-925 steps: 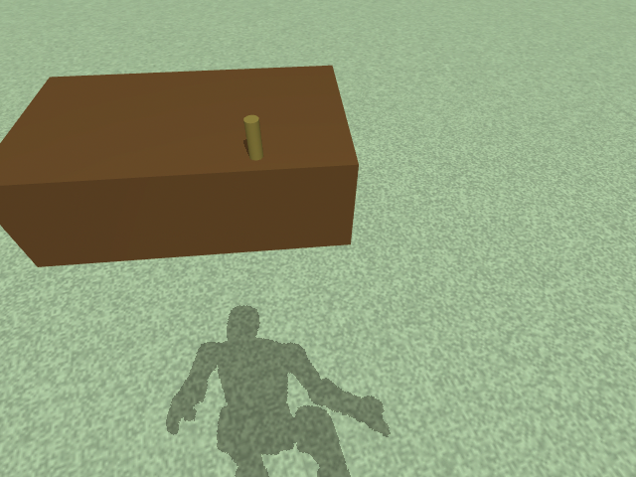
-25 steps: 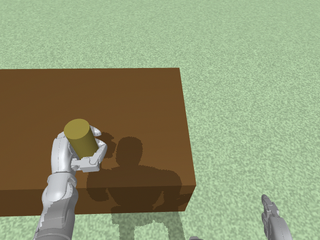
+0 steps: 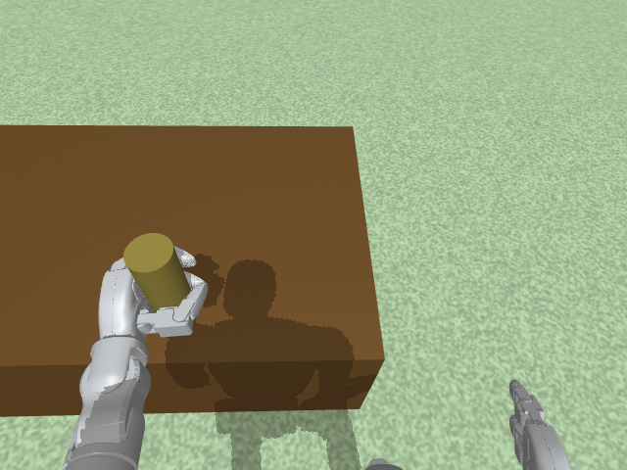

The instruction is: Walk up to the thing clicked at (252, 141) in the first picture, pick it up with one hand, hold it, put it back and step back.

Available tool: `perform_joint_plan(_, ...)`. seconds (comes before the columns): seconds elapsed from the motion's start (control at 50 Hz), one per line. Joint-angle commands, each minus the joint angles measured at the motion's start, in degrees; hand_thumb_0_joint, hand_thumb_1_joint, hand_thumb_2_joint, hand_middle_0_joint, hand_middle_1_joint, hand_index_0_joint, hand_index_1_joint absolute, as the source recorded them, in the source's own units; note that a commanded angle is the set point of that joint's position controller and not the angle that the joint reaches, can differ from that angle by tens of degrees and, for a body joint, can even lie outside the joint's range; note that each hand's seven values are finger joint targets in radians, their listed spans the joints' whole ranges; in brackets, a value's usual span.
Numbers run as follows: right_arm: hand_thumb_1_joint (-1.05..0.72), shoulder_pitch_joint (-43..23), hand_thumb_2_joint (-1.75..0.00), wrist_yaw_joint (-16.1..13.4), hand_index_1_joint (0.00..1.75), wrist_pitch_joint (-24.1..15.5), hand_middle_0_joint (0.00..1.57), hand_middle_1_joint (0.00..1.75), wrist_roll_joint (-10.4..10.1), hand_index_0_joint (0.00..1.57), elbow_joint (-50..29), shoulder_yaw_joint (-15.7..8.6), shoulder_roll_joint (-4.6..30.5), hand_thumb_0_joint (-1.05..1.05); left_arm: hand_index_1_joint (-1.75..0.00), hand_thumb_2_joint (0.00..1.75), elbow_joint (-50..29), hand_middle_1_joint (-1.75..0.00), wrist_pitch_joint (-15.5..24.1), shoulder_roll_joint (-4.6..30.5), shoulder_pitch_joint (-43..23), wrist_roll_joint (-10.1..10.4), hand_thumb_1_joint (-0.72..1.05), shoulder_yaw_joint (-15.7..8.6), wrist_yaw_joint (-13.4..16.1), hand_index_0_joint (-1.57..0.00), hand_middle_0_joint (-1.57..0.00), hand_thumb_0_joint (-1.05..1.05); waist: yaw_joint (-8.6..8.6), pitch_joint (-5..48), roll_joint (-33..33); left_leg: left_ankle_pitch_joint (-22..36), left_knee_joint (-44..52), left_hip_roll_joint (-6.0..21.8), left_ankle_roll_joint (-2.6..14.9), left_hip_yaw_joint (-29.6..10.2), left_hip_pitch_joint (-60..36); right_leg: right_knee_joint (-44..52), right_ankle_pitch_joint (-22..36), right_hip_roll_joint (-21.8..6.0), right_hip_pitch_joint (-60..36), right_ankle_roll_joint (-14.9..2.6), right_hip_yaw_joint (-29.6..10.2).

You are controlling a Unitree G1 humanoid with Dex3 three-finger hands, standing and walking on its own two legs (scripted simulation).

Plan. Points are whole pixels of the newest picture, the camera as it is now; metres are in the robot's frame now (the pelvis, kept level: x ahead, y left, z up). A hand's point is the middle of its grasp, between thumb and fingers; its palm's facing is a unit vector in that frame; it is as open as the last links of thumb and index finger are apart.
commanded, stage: crouch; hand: left
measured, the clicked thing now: (166, 286) +0.34 +0.18 +0.06
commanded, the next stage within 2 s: lower in 1.10 s
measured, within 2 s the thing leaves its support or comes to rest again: neither
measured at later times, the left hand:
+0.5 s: hand (193, 292) +0.39 +0.18 -0.06, palm faces +0.11 -0.99 +0.01, open 6.7 cm
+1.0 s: hand (201, 295) +0.42 +0.18 -0.12, palm faces +0.12 -0.99 -0.01, open 6.7 cm
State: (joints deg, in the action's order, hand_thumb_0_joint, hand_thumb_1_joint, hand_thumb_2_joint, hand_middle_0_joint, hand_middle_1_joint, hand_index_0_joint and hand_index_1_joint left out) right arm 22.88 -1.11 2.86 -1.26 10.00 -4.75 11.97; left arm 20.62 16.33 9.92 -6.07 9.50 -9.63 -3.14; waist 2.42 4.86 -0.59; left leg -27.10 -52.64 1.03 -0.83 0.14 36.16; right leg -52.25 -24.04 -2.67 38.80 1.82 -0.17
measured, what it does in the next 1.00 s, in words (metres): lowers itself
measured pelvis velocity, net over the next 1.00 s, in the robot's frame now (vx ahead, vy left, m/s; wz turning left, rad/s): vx -0.04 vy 0.00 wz -0.01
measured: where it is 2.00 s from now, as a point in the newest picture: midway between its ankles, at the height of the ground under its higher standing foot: outside the picture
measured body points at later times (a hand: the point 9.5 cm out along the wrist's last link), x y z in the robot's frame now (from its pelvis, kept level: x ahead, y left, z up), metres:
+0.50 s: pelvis -0.02 +0.00 -0.05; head +0.11 +0.03 +0.38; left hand +0.38 +0.23 -0.06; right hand +0.14 -0.26 -0.05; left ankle -0.01 +0.13 -0.69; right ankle +0.02 -0.14 -0.69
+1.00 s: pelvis -0.04 +0.00 -0.09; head +0.12 +0.04 +0.33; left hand +0.41 +0.24 -0.12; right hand +0.12 -0.27 -0.06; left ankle -0.01 +0.13 -0.69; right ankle +0.02 -0.14 -0.69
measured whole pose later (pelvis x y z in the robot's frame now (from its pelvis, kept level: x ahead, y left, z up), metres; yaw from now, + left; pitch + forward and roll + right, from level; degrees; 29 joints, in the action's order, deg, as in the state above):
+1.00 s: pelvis -0.04 +0.00 -0.09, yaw +0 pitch +27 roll -3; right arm 25.8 3.4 0.6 2.6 -11.5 -4.8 15.7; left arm 57.2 35.8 22.2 -31.9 4.7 -24.0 -4.9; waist 14.2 8.2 -1.7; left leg -34.2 -80.2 1.8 -1.2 -3.0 72.7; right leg -76.4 -29.5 -1.7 73.4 1.5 1.6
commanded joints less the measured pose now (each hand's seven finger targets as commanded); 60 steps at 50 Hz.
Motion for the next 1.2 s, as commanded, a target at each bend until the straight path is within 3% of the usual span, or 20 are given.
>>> perform_joint_plan(0.0, 0.57, -0.75, -0.04, -0.14, 0.05, -3.64, 0.05, 0.05, 0.60, 0.05, -9.62, -3.28, 7.31, 0.00, -1.43, 1.30, -6.18, -1.43, 6.29, 7.87, -16.57, 0.48, 0.45, -4.73, 0.28, -1.39, -1.38, 0.00, 0.21, 12.53, -1.68, 13.38, 5.58, -0.65, 0.74, 0.36, -1.52, 4.21, 13.40, 1.59, -6.52, -1.84, 1.49)
perform_joint_plan(0.02, 0.57, 1.15, -0.05, -0.08, 0.05, -3.58, 0.05, 0.05, 0.81, 0.05, -10.27, -4.17, 7.94, 0.00, -1.44, 1.30, -4.72, -1.43, 7.30, 8.25, -17.79, 0.28, 0.43, -5.29, 0.32, -1.39, -1.38, 0.00, 1.55, 14.97, -1.58, 14.82, 4.43, -0.67, 0.73, 0.61, -1.85, 3.38, 15.23, 1.50, -6.38, -1.87, 1.13)
perform_joint_plan(0.06, 0.57, -1.18, -0.05, 0.11, 0.05, -4.08, 0.05, 0.05, 1.14, 0.05, -13.00, -4.93, 9.16, 0.00, -1.42, 1.29, -1.31, -1.42, 9.70, 8.44, -20.99, 0.16, 0.43, -5.71, 0.19, -1.37, -1.36, 0.00, 2.24, 15.49, -2.76, 12.87, 2.78, -0.78, 0.94, 0.46, 0.50, 2.02, 14.07, 1.44, -4.29, -1.75, 0.79)
perform_joint_plan(0.12, 0.56, 0.14, -0.05, 0.66, 0.05, -4.66, 0.05, 0.05, 1.62, 0.05, -14.01, -3.44, 7.89, 0.00, -1.44, 1.30, 2.04, -1.44, 13.63, 10.18, -24.42, -0.02, 0.43, -7.06, -0.47, -1.40, -1.38, 0.00, 2.63, 18.55, -1.12, 12.36, 0.24, -0.96, 0.70, 0.24, 2.12, -0.02, 13.43, 1.37, -2.37, -1.94, 0.43)
perform_joint_plan(0.16, 0.56, 0.92, -0.05, 0.95, 0.05, -4.97, 0.05, 0.05, 2.07, 0.05, -18.16, -3.20, 8.59, 0.00, -1.45, 1.31, 2.33, -1.46, 15.81, 10.31, -28.28, -0.40, 0.44, -5.94, -1.17, -1.41, -1.40, 0.00, 3.60, 24.67, 0.30, 17.21, -1.43, -0.92, 0.43, -0.14, 0.17, -1.75, 17.12, 1.37, -2.82, -2.19, 0.41)
perform_joint_plan(0.2, 0.55, 1.85, -0.05, 1.12, 0.05, -4.94, 0.05, 0.05, 2.40, 0.05, -18.96, -4.11, 9.92, 0.00, -1.45, 1.30, 5.55, -1.45, 17.29, 13.23, -31.06, -0.46, 0.43, -7.52, -1.69, -1.41, -1.39, 0.00, 4.23, 26.35, 1.91, 18.69, -3.41, -1.03, 0.32, -0.22, 1.10, -3.28, 18.44, 1.36, -1.68, -2.26, 0.39)
perform_joint_plan(0.26, 0.55, 3.29, -0.05, 1.68, 0.05, -4.89, 0.05, 0.05, 2.71, 0.05, -16.96, -3.83, 9.56, 0.00, -1.45, 1.29, 12.11, -1.45, 18.57, 15.45, -31.97, -1.09, 0.43, -9.12, -2.47, -1.41, -1.40, 0.00, 4.40, 25.89, 4.74, 17.65, -5.82, -1.13, 0.21, -0.48, 4.70, -5.31, 17.10, 1.45, 2.10, -2.41, 0.37)
perform_joint_plan(0.28, 0.55, 3.49, -0.05, 1.94, 0.05, -4.94, 0.05, 0.05, 2.98, 0.05, -19.34, -3.87, 9.74, 0.00, -1.44, 1.29, 13.35, -1.45, 18.98, 13.04, -32.35, -1.24, 0.41, -7.69, -2.54, -1.41, -1.39, 0.00, 5.29, 26.30, 3.58, 17.16, -6.10, -1.03, 0.22, -0.67, 4.80, -5.50, 16.60, 1.67, 3.06, -2.44, 0.65)
perform_joint_plan(0.32, 0.55, 3.82, -0.05, 2.27, 0.05, -4.93, 0.05, 0.05, 2.94, 0.05, -21.25, -4.14, 10.61, 0.00, -1.46, 1.29, 15.32, -1.46, 19.60, 15.48, -32.43, -1.29, 0.42, -9.93, -2.19, -1.43, -1.41, 0.00, 5.04, 27.60, 4.50, 16.37, -6.78, -1.14, 0.13, -0.89, 5.75, -6.38, 15.57, 1.72, 3.25, -2.62, 0.99)
perform_joint_plan(0.36, 0.56, 5.21, -0.05, 2.83, 0.05, -4.80, 0.05, 0.05, 3.05, 0.05, -21.32, -3.26, 9.65, 0.00, -1.46, 1.30, 17.70, -1.47, 20.23, 14.82, -32.21, -1.39, 0.43, -10.23, -2.31, -1.43, -1.41, 0.00, 4.99, 27.19, 5.34, 16.90, -7.58, -0.97, -0.20, -1.18, 6.83, -7.65, 14.94, 2.08, 5.37, -2.85, 1.50)
perform_joint_plan(0.42, 0.56, 3.87, -0.05, 3.14, 0.05, -4.79, 0.05, 0.05, 3.33, 0.05, -22.72, -4.93, 11.46, 0.00, -1.46, 1.29, 20.84, -1.47, 20.96, 15.55, -34.44, -1.86, 0.43, -10.90, -2.28, -1.44, -1.42, 0.00, 6.09, 26.03, 5.70, 17.62, -8.74, -0.42, -0.56, -2.17, 8.98, -9.66, 14.06, 2.65, 9.07, -3.14, 2.26)
perform_joint_plan(0.48, 0.56, 3.60, -0.05, 3.24, 0.05, -4.88, 0.05, 0.05, 3.43, 0.05, -24.14, -4.86, 11.32, 0.00, -1.48, 1.30, 20.53, -1.48, 22.09, 17.79, -37.44, -2.52, 0.42, -12.14, -1.84, -1.46, -1.44, 0.00, 6.88, 27.02, 4.88, 12.88, -10.30, -0.85, 0.13, -1.70, 13.16, -10.59, 12.11, 2.45, 8.91, -2.93, 1.54)
perform_joint_plan(0.58, 0.55, 5.06, -0.05, 3.12, 0.05, -5.12, 0.05, 0.05, 3.73, 0.05, -27.63, -5.47, 12.05, 0.00, -1.48, 1.31, 19.31, -1.48, 23.87, 18.49, -41.90, -2.74, 0.46, -11.83, -1.79, -1.45, -1.43, 0.00, 8.23, 32.73, 7.23, 14.93, -12.52, -0.70, -0.26, -2.35, 11.33, -13.17, 12.56, 3.00, 10.82, -3.14, 2.11)
perform_joint_plan(0.64, 0.54, 6.16, -0.05, 3.21, 0.05, -5.04, 0.05, 0.05, 3.59, 0.05, -28.80, -4.88, 11.81, 0.00, -1.48, 1.30, 21.58, -1.49, 23.97, 20.67, -41.64, -3.15, 0.44, -12.94, -2.08, -1.45, -1.44, 0.00, 8.99, 33.62, 8.17, 16.10, -14.12, -0.83, 0.01, -2.29, 12.71, -14.27, 13.83, 2.89, 11.20, -3.07, 1.89)
perform_joint_plan(0.66, 0.54, 6.39, -0.05, 3.23, 0.05, -5.02, 0.05, 0.05, 3.76, 0.05, -28.98, -4.61, 11.55, 0.00, -1.48, 1.31, 23.25, -1.48, 23.78, 19.69, -41.85, -3.48, 0.43, -12.55, -2.34, -1.45, -1.43, 0.00, 9.52, 33.04, 7.49, 14.27, -14.38, -0.79, 0.18, -2.39, 13.94, -14.30, 12.87, 3.00, 12.02, -3.00, 1.82)
perform_joint_plan(0.76, 0.56, 6.86, -0.05, 3.38, 0.05, -4.96, 0.05, 0.05, 3.68, 0.05, -29.10, -6.69, 13.11, 0.00, -1.46, 1.29, 25.26, -1.46, 23.22, 22.23, -41.79, -3.48, 0.42, -15.17, -1.88, -1.43, -1.42, 0.00, 9.75, 30.29, 8.97, 11.23, -15.33, -0.97, 0.30, -2.13, 16.73, -14.75, 10.31, 2.88, 14.71, -3.04, 1.53)
perform_joint_plan(0.82, 0.56, 5.68, -0.05, 3.55, 0.05, -5.17, 0.05, 0.05, 3.76, 0.05, -30.56, -6.38, 12.77, 0.00, -1.45, 1.29, 24.99, -1.46, 23.31, 21.66, -43.04, -4.28, 0.42, -14.45, -1.73, -1.43, -1.41, 0.00, 10.14, 29.72, 9.44, 7.38, -15.25, -1.06, 0.30, -2.15, 18.37, -14.79, 7.20, 2.92, 16.04, -3.10, 1.23)
perform_joint_plan(1.0, 0.55, 6.55, -0.05, 3.42, 0.05, -5.60, 0.05, 0.05, 3.61, 0.05, -33.01, -6.18, 12.79, 0.00, -1.45, 1.30, 25.20, -1.46, 23.83, 23.63, -44.66, -3.86, 0.39, -15.72, -1.36, -1.41, -1.39, 0.00, 11.01, 35.85, 10.03, 13.23, -18.50, -0.88, 0.60, -2.53, 18.66, -17.84, 11.59, 3.27, 15.53, -3.12, 1.76)
perform_joint_plan(1.04, 0.54, 7.13, -0.05, 3.33, 0.05, -5.38, 0.05, 0.05, 3.47, 0.05, -32.33, -7.43, 13.69, 0.00, -1.44, 1.29, 26.35, -1.45, 23.78, 24.86, -43.68, -4.16, 0.42, -16.60, -1.38, -1.41, -1.39, 0.00, 11.23, 34.44, 9.40, 12.64, -18.88, -1.02, 0.76, -2.40, 20.31, -17.94, 11.62, 3.28, 15.82, -3.02, 1.56)
perform_joint_plan(1.18, 0.54, 7.63, -0.05, 3.92, 0.05, -5.68, 0.05, 0.05, 3.64, 0.05, -34.40, -6.45, 12.96, 0.00, -1.44, 1.29, 26.65, -1.45, 23.82, 23.70, -44.23, -4.85, 0.45, -15.59, -1.86, -1.42, -1.41, 0.00, 12.17, 33.27, 11.99, 12.51, -19.21, -0.66, 0.15, -2.99, 18.88, -19.25, 9.79, 3.69, 20.49, -3.44, 2.46)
